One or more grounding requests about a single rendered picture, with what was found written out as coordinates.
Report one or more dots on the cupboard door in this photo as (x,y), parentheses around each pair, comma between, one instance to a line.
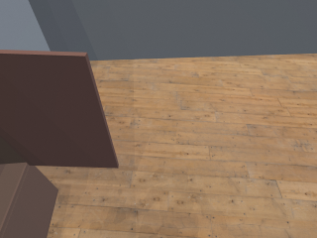
(51,113)

